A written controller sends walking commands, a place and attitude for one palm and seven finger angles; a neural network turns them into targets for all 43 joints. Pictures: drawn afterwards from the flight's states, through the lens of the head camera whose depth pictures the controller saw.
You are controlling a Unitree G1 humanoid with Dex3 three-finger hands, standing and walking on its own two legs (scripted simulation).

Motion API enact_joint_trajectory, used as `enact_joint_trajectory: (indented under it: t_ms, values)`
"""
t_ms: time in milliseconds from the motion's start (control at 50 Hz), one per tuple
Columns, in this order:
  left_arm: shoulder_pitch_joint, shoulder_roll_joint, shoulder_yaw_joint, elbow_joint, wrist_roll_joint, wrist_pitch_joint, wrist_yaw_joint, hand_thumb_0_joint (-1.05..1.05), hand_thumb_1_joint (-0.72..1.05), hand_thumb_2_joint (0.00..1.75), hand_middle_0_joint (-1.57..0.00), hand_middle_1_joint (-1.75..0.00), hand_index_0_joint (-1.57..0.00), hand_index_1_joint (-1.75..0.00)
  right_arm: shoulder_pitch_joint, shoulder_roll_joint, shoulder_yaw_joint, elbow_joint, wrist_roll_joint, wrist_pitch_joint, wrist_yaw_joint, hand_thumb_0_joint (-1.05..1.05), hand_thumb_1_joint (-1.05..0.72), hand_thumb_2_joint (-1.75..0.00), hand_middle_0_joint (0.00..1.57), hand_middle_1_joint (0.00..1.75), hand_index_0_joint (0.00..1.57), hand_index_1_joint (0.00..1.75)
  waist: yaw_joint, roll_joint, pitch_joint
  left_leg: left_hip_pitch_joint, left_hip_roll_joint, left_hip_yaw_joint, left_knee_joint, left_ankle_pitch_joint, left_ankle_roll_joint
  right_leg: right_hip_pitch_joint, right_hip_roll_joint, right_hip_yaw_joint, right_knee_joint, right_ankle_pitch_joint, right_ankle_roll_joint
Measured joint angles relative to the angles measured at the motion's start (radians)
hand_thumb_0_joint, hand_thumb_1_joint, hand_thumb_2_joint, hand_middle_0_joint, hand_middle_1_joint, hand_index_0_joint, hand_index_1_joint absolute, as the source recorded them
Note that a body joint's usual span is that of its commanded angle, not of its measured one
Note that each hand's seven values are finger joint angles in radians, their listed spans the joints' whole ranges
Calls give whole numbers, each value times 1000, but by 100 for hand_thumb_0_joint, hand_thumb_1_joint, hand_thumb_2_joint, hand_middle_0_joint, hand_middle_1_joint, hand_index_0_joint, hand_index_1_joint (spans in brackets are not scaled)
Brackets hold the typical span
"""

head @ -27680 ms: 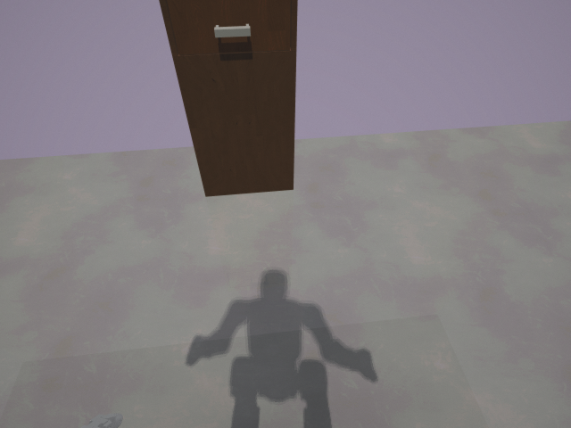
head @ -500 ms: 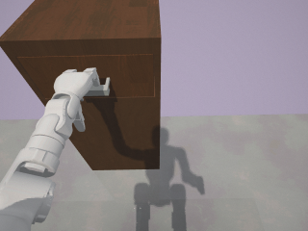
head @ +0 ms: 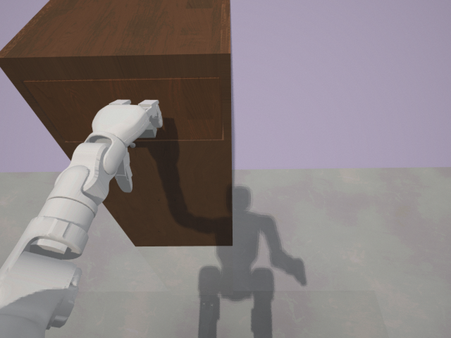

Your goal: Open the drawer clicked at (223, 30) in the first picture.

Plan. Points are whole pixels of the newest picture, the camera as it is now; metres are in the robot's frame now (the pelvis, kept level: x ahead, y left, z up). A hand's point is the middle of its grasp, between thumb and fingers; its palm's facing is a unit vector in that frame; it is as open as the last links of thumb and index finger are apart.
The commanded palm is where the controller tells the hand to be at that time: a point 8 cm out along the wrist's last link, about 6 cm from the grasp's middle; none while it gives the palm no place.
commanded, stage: re-aim the fingers above the handle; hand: left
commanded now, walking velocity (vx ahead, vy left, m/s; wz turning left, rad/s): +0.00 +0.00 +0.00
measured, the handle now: (130, 123) +0.55 +0.23 +0.05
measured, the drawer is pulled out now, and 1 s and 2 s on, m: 0.00 0.00 0.00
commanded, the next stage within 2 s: lower the fingers behind the handle in 0.28 s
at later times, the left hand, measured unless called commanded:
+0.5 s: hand (146, 145) +0.44 +0.16 +0.09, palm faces -0.10 -0.09 -0.99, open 13.9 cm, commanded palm +0.44 +0.22 +0.16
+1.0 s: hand (125, 146) +0.45 +0.21 +0.08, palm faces -0.09 -0.06 -0.99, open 14.0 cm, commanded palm +0.45 +0.21 +0.12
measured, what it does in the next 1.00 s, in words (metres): stands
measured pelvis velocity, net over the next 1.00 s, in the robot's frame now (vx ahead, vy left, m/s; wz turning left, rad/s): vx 0.00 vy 0.01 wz -0.01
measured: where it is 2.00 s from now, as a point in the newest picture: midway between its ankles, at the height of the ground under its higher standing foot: outside the picture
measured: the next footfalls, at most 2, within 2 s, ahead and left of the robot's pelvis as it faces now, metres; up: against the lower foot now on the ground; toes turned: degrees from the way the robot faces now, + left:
none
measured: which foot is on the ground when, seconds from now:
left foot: down 0.00-1.00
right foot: down 0.00-1.00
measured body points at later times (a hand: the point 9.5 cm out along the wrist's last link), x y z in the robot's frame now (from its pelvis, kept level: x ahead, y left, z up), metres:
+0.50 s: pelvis +0.00 +0.00 +0.00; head +0.06 -0.02 +0.44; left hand +0.44 +0.17 +0.14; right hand +0.10 -0.28 -0.13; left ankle +0.02 +0.10 -0.73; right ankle -0.04 -0.10 -0.73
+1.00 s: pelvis +0.00 +0.01 -0.01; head +0.06 +0.00 +0.44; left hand +0.45 +0.21 +0.13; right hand +0.07 -0.27 -0.14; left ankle +0.02 +0.10 -0.73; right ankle -0.04 -0.10 -0.73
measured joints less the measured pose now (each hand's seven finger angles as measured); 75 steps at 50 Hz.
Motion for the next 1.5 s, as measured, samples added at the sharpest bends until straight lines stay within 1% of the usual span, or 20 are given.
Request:
enact_joint_trajectory:
  t_ms: [80, 160, 220, 280, 340, 400, 460, 520, 560, 640, 720, 760, 820, 900, 940, 1020, 1120, 1220, 1340, 1500]
  values:
    - [-24, -2, 63, 5, 24, -28, 109, 0, -49, 30, -32, -120, -32, -120, -32, -7, 1, 4, -1, -10, 2, 1, -90, -90, 20, 30, 20, 30, -13, 3, 2, -29, 6, 9, 14, -2, -3, -37, 4, 9, 23, -3, -3]
    - [-87, 30, 106, 102, 54, 83, 192, 0, -49, 30, -32, -120, -32, -120, -49, -1, 11, 13, 2, -11, 11, 0, -90, -90, 20, 30, 20, 30, -15, 11, -9, -48, 14, 22, 9, 2, -8, -65, 11, 22, 26, 2, -6]
    - [-108, 64, 110, 188, 61, 182, 167, 0, -49, 30, -32, -119, -31, -120, -42, 4, 21, 15, 6, 3, 20, 0, -90, -90, 20, 30, 20, 30, -14, 20, -24, -41, 18, 27, -6, 5, -10, -61, 15, 29, 12, 7, -6]
    - [-85, 84, 79, 209, 32, 232, 67, 0, -49, 30, -31, -119, -31, -120, -20, 6, 25, 9, 15, 19, 22, 0, -90, -90, 20, 30, 20, 30, -12, 24, -32, -15, 16, 22, -25, 6, -10, -31, 14, 25, -13, 11, -5]
    - [-33, 82, 25, 134, -8, 194, -45, 0, -49, 30, -31, -119, -31, -120, -2, 6, 21, 2, 15, 26, 13, 1, -90, -90, 21, 30, 20, 30, -8, 14, -22, 11, 10, 8, -33, 6, -8, 6, 10, 11, -29, 8, -6]
    - [14, 48, -17, 17, -27, 87, -91, 0, -49, 30, -31, -119, -31, -120, -3, 0, 10, 0, 9, 15, 0, 1, -90, -90, 21, 30, 20, 30, 2, 5, -5, 21, 2, -5, -25, 1, -6, 24, 5, -3, -29, 2, -5]
    - [34, 3, -10, -56, -29, -34, -49, 0, -49, 30, -32, -119, -31, -120, -28, -7, -1, -4, 2, 0, -5, 1, -90, -90, 21, 30, 20, 30, 4, 2, 8, 4, 0, -5, -3, -6, -4, 7, 1, -4, -7, -6, -3]
    - [22, -30, 39, -64, -10, -80, 61, 0, -49, 30, -32, -120, -32, -120, -60, -5, -6, -9, -3, -13, 1, 1, -90, -90, 20, 30, 20, 30, -1, -2, 7, -33, 1, 6, 20, -12, -1, -38, 0, 7, 26, -13, 0]
    - [0, -39, 72, -39, 15, -49, 147, 0, -49, 30, -32, -120, -32, -120, -75, 2, -4, -9, -7, -18, 10, 0, -90, -90, 20, 30, 20, 30, -3, -3, -1, -58, 3, 15, 29, -13, -1, -69, 0, 15, 43, -14, 0]
    - [-61, -33, 90, 83, 76, 121, 264, 0, -49, 30, -32, -119, -32, -120, -81, 16, 7, 6, -13, -14, 35, 0, -90, -90, 20, 30, 20, 30, 3, 6, -24, -90, 9, 26, 37, -12, -1, -108, 4, 26, 54, -12, 1]
    - [-76, -12, 53, 205, 73, 278, 208, 0, -49, 30, -31, -119, -31, -120, -57, 27, 18, 15, -3, 14, 48, 0, -90, -90, 20, 30, 20, 30, 0, 21, -45, -80, 8, 24, 22, -10, 1, -93, 5, 25, 33, -6, 4]
    - [-66, -9, 20, 216, 40, 298, 133, 0, -49, 30, -31, -119, -31, -120, -37, 31, 19, 15, 1, 22, 42, 0, -90, -90, 21, 30, 20, 30, -6, 21, -42, -60, 4, 15, 13, -9, 2, -67, 2, 16, 18, -5, 6]
    - [-45, 8, 13, 163, 19, 253, 56, 0, -49, 30, -31, -120, -28, -119, -12, 33, 20, 15, -2, 23, 21, 0, -90, -90, 21, 30, 20, 30, -12, 8, -29, -36, -2, 3, 11, -10, 4, -36, -2, 4, 10, -9, 6]
    - [-54, 29, -11, 110, 14, 90, 3, 0, -49, 30, -31, -120, -27, -119, 6, 19, 8, 18, -10, 10, 5, 0, -90, -90, 21, 30, 20, 30, -7, -5, -19, -46, -7, -8, 36, -20, 6, -38, -6, -7, 27, -19, 6]
    - [-53, 14, -5, 98, 22, 33, 17, 0, -49, 30, -31, -120, -27, -119, 5, 8, 0, 15, -11, 9, 9, 0, -90, -90, 21, 30, 20, 30, -5, -7, -16, -64, -6, -5, 53, -26, 8, -56, -6, -5, 44, -24, 8]
    - [-48, -2, 46, 95, 36, -13, 100, 0, -49, 30, -32, -124, -29, -119, 2, -1, -15, 3, -14, 6, 25, 0, -90, -90, 20, 30, 20, 30, 0, -8, -23, -114, -3, 7, 84, -32, 11, -113, -6, 7, 82, -30, 11]
    - [-58, -39, 57, 131, 75, 26, 225, 0, -49, 30, -34, -127, -31, -120, 1, 8, -20, 5, -22, 4, 51, 0, -90, -90, 20, 30, 20, 30, 2, -5, -44, -167, 2, 13, 113, -36, 14, -169, -4, 12, 114, -33, 13]
    - [-88, -63, 48, 207, 108, 118, 280, 0, -49, 30, -33, -129, -31, -120, -3, 29, -5, 12, -21, 12, 60, 0, -90, -90, 20, 30, 20, 30, -17, 1, -58, -181, 8, 15, 119, -32, 13, -184, 2, 15, 118, -26, 12]
    - [-132, -47, 46, 301, 106, 171, 249, 0, -49, 30, -32, -130, -31, -120, 13, 41, 22, 4, -13, 16, 45, 0, -90, -90, 21, 30, 20, 30, -53, 4, -61, -163, 16, 20, 105, -23, 11, -170, 9, 20, 105, -14, 11]
    - [-139, 9, 62, 308, 96, 113, 193, 0, -49, 30, -31, -132, -31, -119, 68, 19, 21, -15, -12, 7, 30, 0, -90, -90, 21, 30, 20, 30, -66, 3, -58, -179, 24, 24, 117, -22, 6, -190, 17, 25, 120, -13, 5]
